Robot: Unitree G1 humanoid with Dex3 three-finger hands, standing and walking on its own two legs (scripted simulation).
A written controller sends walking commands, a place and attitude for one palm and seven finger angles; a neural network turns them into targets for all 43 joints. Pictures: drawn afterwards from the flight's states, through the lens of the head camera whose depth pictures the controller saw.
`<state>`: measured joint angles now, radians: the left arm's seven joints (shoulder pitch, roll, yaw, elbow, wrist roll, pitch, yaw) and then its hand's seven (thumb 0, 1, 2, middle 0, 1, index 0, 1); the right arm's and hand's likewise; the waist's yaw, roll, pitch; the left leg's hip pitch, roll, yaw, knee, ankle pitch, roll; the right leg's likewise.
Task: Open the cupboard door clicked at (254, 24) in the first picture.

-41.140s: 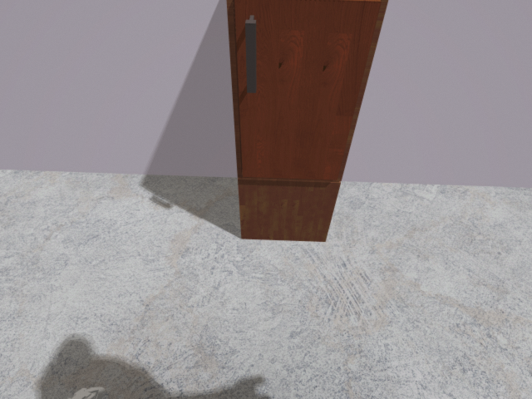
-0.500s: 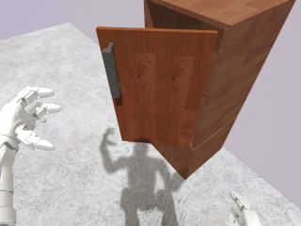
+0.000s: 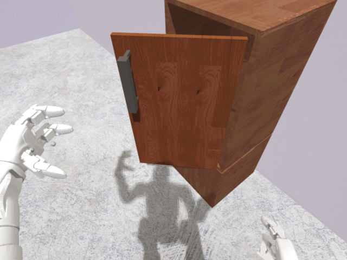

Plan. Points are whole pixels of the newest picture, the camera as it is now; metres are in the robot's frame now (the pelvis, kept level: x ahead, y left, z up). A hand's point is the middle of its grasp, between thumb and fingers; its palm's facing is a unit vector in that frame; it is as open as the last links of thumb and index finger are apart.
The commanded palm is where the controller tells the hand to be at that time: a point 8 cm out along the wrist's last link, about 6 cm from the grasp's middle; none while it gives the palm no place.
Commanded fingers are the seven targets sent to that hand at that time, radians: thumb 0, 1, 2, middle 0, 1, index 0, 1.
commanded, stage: move the hooked fingers beside the handle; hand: left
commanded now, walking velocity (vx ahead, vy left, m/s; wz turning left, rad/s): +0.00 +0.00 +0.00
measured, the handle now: (130, 82) +0.56 +0.18 +0.12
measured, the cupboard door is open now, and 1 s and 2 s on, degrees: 45 45 45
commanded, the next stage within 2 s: none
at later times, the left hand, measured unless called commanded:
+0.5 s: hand (72, 124) +0.35 +0.26 +0.15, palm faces +0.01 -1.00 -0.02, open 14.0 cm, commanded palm +0.33 +0.31 +0.14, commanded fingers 0.00 -0.50 0.30 -0.30 -1.20 -0.30 -1.20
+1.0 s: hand (86, 107) +0.41 +0.26 +0.15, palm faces +0.00 -1.00 -0.01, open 14.0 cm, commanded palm +0.39 +0.31 +0.14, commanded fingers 0.00 -0.50 0.30 -0.30 -1.20 -0.30 -1.20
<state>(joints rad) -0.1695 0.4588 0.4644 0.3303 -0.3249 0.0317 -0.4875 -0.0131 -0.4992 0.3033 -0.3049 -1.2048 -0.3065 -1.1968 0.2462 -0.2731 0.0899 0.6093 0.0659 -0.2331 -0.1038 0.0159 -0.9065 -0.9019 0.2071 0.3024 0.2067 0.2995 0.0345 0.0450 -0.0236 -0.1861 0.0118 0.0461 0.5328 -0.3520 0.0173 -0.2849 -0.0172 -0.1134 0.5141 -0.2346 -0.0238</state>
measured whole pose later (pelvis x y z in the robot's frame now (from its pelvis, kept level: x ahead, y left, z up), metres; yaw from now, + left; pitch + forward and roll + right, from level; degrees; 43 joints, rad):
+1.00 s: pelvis +0.00 +0.00 +0.00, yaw -1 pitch +6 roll +0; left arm -0.65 0.53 0.42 0.87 -0.21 -0.10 -0.44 -0.01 -0.50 0.30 -0.30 -1.20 -0.31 -1.20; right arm 0.34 -0.31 0.07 0.65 0.05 -0.15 -0.09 0.01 -0.91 -0.90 0.21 0.30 0.21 0.30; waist -0.05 0.02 -0.04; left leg -0.32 0.01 0.06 0.57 -0.35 0.02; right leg -0.42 -0.02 -0.10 0.54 -0.23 -0.02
